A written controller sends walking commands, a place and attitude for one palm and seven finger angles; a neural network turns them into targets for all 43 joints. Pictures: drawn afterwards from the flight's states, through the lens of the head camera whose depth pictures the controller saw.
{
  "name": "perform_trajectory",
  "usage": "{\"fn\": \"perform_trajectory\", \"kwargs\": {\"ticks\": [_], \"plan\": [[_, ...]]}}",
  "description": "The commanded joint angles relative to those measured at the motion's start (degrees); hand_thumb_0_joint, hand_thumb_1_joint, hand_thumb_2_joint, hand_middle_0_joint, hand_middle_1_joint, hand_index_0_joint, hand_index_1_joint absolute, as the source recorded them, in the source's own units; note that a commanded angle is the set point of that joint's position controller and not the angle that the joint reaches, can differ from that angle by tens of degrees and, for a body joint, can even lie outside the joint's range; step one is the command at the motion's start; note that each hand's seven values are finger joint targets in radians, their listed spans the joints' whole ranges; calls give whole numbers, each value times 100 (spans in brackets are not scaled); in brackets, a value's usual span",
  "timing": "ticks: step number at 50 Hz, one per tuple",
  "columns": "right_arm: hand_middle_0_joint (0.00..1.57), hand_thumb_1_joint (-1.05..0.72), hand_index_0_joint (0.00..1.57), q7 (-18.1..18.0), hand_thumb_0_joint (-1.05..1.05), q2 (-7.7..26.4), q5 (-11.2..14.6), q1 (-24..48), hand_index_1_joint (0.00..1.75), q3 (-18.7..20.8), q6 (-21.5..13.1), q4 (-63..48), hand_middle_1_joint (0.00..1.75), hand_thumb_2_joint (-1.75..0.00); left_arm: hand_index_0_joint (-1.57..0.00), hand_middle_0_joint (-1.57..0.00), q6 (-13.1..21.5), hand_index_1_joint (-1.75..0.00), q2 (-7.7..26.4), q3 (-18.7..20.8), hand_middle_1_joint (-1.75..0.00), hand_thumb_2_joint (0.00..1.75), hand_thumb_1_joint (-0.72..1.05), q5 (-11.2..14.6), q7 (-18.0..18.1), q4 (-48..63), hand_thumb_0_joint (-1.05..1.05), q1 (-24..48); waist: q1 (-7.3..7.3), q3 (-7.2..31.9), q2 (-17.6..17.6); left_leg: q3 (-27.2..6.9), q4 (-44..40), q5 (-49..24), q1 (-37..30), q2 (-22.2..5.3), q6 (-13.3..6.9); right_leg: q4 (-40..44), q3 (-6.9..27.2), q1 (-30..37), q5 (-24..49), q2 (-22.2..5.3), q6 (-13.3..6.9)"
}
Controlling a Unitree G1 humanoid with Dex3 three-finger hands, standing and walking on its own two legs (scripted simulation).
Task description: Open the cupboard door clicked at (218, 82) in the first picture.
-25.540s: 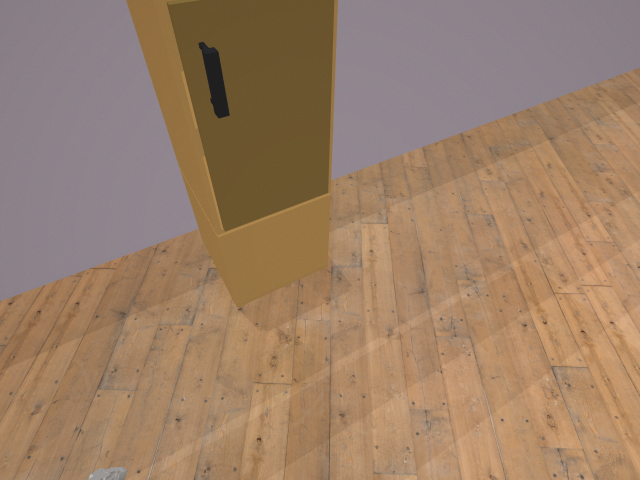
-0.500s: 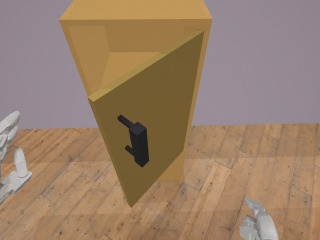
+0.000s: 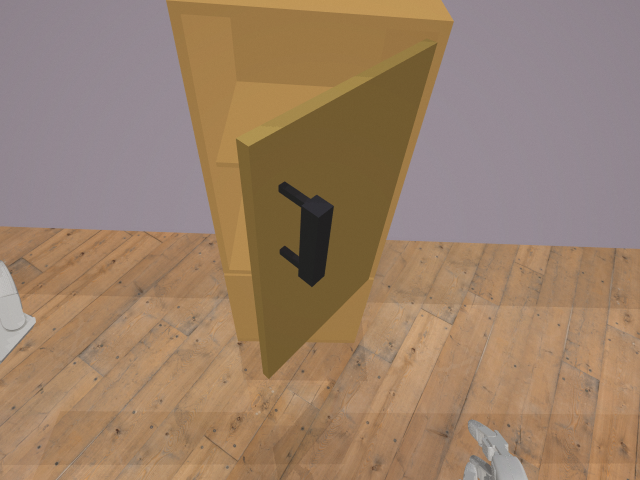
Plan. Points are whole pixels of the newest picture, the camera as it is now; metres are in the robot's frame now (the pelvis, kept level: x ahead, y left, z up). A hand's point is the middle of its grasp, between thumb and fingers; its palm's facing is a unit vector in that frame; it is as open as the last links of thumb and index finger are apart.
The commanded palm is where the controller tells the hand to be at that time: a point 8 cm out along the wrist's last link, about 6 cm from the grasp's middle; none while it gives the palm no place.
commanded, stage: step back with the hand held close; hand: left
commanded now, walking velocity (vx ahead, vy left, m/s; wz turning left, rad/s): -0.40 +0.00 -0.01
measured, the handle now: (300, 234) +0.38 +0.06 +0.11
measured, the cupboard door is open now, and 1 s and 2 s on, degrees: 48 48 48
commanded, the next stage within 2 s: stop stepping back and stand still in 0.38 s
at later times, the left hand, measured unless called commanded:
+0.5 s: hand (17, 422) +0.13 +0.24 +0.16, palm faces +0.33 -0.83 -0.46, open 7.4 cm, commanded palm +0.06 +0.28 +0.18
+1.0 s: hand out of the picture +0.04 +0.25 +0.16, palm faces +0.40 -0.80 -0.45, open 7.4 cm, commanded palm -0.03 +0.29 +0.18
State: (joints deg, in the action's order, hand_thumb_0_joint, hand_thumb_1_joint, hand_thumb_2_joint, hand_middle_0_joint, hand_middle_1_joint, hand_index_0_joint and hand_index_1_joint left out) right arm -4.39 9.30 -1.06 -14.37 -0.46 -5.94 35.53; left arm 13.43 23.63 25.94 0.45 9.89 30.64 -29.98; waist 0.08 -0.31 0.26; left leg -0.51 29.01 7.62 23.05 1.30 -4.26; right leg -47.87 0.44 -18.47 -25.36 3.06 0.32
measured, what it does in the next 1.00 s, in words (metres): walks backwards: right foot, then left foot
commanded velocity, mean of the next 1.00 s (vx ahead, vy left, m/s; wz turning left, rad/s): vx -0.09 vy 0.00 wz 0.03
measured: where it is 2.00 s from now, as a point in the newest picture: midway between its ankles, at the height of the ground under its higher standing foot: outside the picture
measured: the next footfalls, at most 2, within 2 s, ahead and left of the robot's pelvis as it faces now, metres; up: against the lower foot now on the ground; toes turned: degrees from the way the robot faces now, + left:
right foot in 0.12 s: -0.14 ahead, -0.11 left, +0.00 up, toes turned +5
left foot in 0.80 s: -0.11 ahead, +0.11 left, +0.00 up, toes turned +1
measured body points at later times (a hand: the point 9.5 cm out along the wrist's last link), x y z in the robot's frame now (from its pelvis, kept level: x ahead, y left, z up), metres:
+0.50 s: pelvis -0.10 -0.01 +0.00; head -0.07 +0.02 +0.45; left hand +0.11 +0.28 +0.19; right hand +0.07 -0.27 -0.06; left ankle +0.02 +0.07 -0.74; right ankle -0.17 -0.13 -0.69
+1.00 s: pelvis -0.17 -0.01 +0.00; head -0.18 +0.01 +0.45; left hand +0.01 +0.29 +0.19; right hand -0.03 -0.24 -0.08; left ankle -0.14 +0.11 -0.74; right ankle -0.18 -0.11 -0.74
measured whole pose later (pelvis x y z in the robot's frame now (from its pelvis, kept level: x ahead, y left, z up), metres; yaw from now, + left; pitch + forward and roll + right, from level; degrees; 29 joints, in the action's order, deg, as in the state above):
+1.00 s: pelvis -0.17 -0.01 +0.00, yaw -1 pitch -1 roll +0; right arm -4.3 9.8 -0.5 -13.9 -1.9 -8.9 36.9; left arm 10.7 24.5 24.0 1.7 8.3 27.6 -30.4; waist -1.3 -0.3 -2.5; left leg 1.4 30.9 13.4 16.3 -0.3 -0.6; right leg -31.3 -2.3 -12.6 -17.5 -0.2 -0.3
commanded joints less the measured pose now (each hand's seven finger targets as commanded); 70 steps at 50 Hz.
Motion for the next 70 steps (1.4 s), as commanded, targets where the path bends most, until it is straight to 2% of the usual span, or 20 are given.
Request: {"fn": "perform_trajectory", "kwargs": {"ticks": [1,9,14,17,19,21,28,29,31,32,38,42,45,49,53,58,63,64,67,70], "plan": [[20,-90,20,59,0,980,-31,709,30,296,-394,-808,30,-90,-20,-20,184,-30,753,216,-30,90,90,140,1,1179,0,12,43,822,1097,-1314,-1668,-297,-1213,-1288,-5,1614,-203,329,-108,2,-102],[20,-90,20,55,0,842,147,913,30,318,-62,-896,30,-90,-20,-20,264,-30,1310,732,-30,90,90,447,-167,1252,0,-178,87,1845,-353,91,35,-1521,-2398,-471,380,2676,161,184,3231,-889,-185],[20,-90,20,-66,0,814,215,1200,30,225,-4,-1024,30,-90,-20,-20,189,-30,1450,851,-30,90,90,446,-176,1042,0,-345,26,546,-552,-38,1383,695,-874,-130,456,2748,555,-319,3904,-1691,-616],[20,-90,20,-198,0,965,160,1048,30,152,18,-1004,30,-90,-20,-20,173,-30,1434,682,-30,90,90,309,-186,935,0,134,-13,273,-12,-163,-236,-1954,-938,-413,333,2023,188,324,4909,-929,-66],[20,-90,20,-169,0,1106,94,1017,30,228,-78,-993,30,-90,-20,-20,206,-30,1502,638,-30,90,90,322,-192,1102,0,184,88,1053,1362,-1314,-987,-4090,-1988,-1329,-45,767,-77,-1,1236,-79,122],[20,-90,20,-50,0,1122,-49,893,30,376,-245,-908,30,-90,-20,-20,272,-30,1257,496,-30,90,90,249,-217,1318,0,357,178,1208,1314,-1913,-1872,-830,-614,-1887,-338,-811,402,698,-773,114,-34],[20,-90,20,32,0,1059,51,936,30,345,-283,-1114,30,-90,-20,-20,-88,-30,1286,714,-30,90,90,362,-57,1481,0,-664,108,826,1490,-612,-2142,2224,377,-804,271,1998,-635,1716,-210,192,-207],[20,-90,20,21,0,973,69,898,30,316,-237,-1114,30,-90,-20,-20,-98,-30,1270,691,-30,90,90,353,-72,1414,0,-721,62,656,812,-240,-1284,2089,268,-349,477,3005,-313,1471,-176,-138,-324],[20,-90,20,6,0,909,0,857,30,310,-134,-934,30,-90,-20,-20,-49,-30,1582,967,-30,90,90,404,-33,1521,0,-400,90,345,-1076,-109,2515,1137,-392,148,678,4400,2015,-1058,-785,-2391,-1187],[20,-90,20,8,0,948,-10,692,30,300,-164,-804,30,-90,-20,-20,-88,-30,1457,868,-30,90,90,343,-28,1354,0,7,-10,345,-953,-257,3305,1112,302,-9,648,4079,1815,-930,-523,-2481,-1264],[20,-90,20,-260,0,979,81,703,30,230,-471,-597,30,-90,-20,-20,-92,-30,900,201,-30,90,90,91,12,581,0,657,-69,94,-166,192,-163,761,-906,-320,290,2853,497,42,1015,-1460,-518],[20,-90,20,-182,0,1004,86,509,30,205,-539,-717,30,-90,-20,-20,71,-30,1177,457,-30,90,90,91,11,1001,0,509,-56,648,680,-930,-564,-1251,-1374,-1040,-71,1459,-290,388,1824,-380,10],[20,-90,20,-74,0,975,33,642,30,181,-587,-692,30,-90,-20,-20,109,-30,1003,380,-30,90,90,134,-78,1074,0,330,-2,416,1038,-1321,-1232,-493,-853,-1357,-178,1147,-317,504,345,-275,62],[20,-90,20,16,0,976,46,706,30,190,-593,-754,30,-90,-20,-20,150,-30,1008,481,-30,90,90,122,-75,982,0,19,5,231,744,-560,-931,1007,-151,-865,88,2292,-154,1124,888,-418,-108],[20,-90,20,18,0,902,77,594,30,302,-390,-664,30,-90,-20,-20,87,-30,1090,579,-30,90,90,208,-61,543,0,-86,6,103,-1004,129,1842,1357,141,-137,379,3717,2047,201,-946,-1889,-997],[20,-90,20,-76,0,896,65,640,30,222,-465,-642,30,-90,-20,-20,183,-30,952,370,-30,90,90,129,-18,615,0,462,-119,123,33,90,-245,754,-1145,-356,251,2611,563,7,454,-1293,-508],[20,-90,20,-78,0,914,11,727,30,200,-584,-693,30,-90,-20,-20,286,-30,1058,421,-30,90,90,48,-67,945,0,648,12,120,1260,-1629,-1487,133,-877,-1430,-229,854,-211,183,373,-364,44],[20,-90,20,397,0,2041,-7,575,30,611,-531,701,30,-90,-20,-20,-837,-30,-358,-1811,-30,90,90,-322,-799,-3594,0,931,-478,-286,1354,-1769,-510,-2051,-658,-1359,-473,-79,-81,-960,76,-466,-36],[20,-90,20,321,0,1279,-129,134,30,382,139,459,30,-90,-20,-20,-1393,-30,-767,-2037,-30,90,90,-217,-887,-4287,0,821,-170,721,79,-1737,-198,-3134,-1379,-1540,-755,-5,162,-695,-808,-371,55],[20,-90,20,356,0,1298,-22,458,30,315,326,576,30,-90,-20,-20,-1331,-30,-378,-2058,-30,90,90,-205,-892,-5468,0,1023,173,686,-833,-1026,-30,-1575,-504,-913,-162,1909,243,918,1244,-465,-79]]}}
